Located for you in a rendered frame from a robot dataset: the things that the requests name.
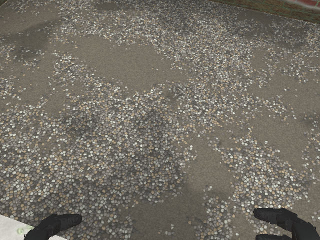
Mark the robot left hand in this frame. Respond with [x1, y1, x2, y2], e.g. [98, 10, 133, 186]
[24, 213, 82, 240]

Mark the robot right hand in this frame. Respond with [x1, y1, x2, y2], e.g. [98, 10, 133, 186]
[253, 207, 320, 240]

